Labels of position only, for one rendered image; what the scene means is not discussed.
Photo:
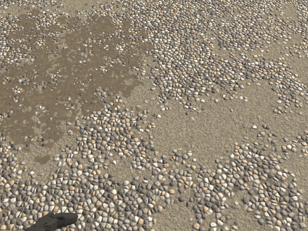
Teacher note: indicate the left robot hand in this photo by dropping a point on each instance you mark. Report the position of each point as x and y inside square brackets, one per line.
[51, 222]

